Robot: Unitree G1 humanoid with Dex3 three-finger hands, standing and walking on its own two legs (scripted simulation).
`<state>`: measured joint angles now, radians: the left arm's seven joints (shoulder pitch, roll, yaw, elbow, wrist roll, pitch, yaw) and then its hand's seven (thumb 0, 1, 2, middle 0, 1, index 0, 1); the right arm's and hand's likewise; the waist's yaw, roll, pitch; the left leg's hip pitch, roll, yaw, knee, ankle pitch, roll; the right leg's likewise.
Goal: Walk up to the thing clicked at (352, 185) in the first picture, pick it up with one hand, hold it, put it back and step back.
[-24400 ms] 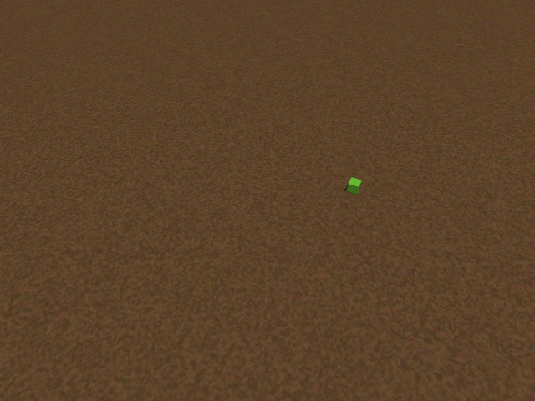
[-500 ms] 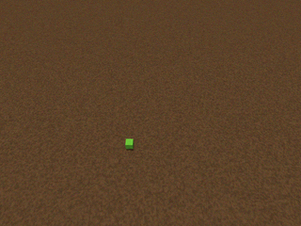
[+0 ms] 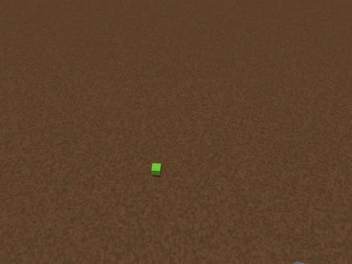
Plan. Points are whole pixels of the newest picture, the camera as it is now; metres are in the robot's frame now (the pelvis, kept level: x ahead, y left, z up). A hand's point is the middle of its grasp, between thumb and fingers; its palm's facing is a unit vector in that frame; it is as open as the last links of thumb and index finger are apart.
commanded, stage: walk up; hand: left
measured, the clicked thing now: (156, 169) +0.80 +0.14 -0.74
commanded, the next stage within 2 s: stand in 0.06 s
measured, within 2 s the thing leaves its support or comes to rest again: neither
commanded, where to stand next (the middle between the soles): +0.39 -0.05 m, yaw -4 degrees
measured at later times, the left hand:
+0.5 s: hand out of the picture +0.06 +0.25 -0.15, palm faces -0.04 -0.94 -0.34, open 7.3 cm
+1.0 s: hand out of the picture +0.05 +0.24 -0.15, palm faces -0.07 -0.94 -0.34, open 7.3 cm
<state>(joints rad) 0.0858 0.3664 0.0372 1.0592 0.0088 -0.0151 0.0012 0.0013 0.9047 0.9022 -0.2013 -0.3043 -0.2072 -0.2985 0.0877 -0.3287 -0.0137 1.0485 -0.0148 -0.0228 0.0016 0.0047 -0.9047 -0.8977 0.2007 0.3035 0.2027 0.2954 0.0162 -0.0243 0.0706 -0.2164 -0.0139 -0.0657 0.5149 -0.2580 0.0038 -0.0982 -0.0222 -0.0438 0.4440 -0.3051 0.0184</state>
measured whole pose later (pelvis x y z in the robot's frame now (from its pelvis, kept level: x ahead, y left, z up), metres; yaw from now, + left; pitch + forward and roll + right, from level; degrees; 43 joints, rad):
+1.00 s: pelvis -0.03 -0.01 +0.01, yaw -1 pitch -2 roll +0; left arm 0.13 0.35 -0.01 1.13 0.01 -0.02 -0.01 0.00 0.90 0.90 -0.20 -0.30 -0.21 -0.30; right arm 0.13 -0.35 0.01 1.14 -0.01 -0.01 0.01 0.00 -0.91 -0.90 0.20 0.30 0.20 0.30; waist -0.01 0.00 0.05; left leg -0.17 0.00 -0.05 0.34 -0.13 -0.01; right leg -0.09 -0.01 -0.02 0.33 -0.20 0.01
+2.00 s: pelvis +0.25 +0.02 -0.01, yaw -2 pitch -3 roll -1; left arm 0.33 0.40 0.04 0.81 0.02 -0.07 -0.04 0.00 0.90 0.90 -0.20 -0.30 -0.21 -0.30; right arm 0.27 -0.41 -0.05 0.84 -0.02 -0.05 0.05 0.00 -0.91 -0.90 0.20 0.30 0.20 0.30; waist 0.03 0.03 0.09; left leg -0.43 0.07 0.03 0.74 -0.31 0.00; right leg -0.20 -0.03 -0.04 0.56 -0.32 0.00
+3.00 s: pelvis +0.35 +0.00 +0.01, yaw -3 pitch -3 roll +0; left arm 0.04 0.35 0.01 1.14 0.00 -0.01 -0.01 0.00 0.90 0.90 -0.20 -0.30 -0.21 -0.30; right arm 0.08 -0.37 0.01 1.14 0.00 -0.02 0.01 0.00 -0.91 -0.90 0.20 0.30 0.20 0.30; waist -0.01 0.00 0.05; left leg -0.13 0.04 0.02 0.36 -0.18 -0.03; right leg -0.14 -0.02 -0.03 0.37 -0.18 0.01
